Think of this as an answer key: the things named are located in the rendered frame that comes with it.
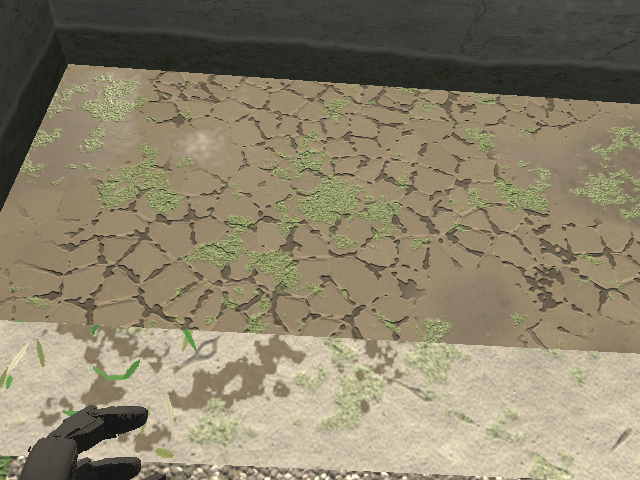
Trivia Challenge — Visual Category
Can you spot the robot left hand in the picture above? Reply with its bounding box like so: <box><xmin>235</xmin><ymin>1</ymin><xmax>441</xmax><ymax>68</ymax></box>
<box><xmin>18</xmin><ymin>405</ymin><xmax>166</xmax><ymax>480</ymax></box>

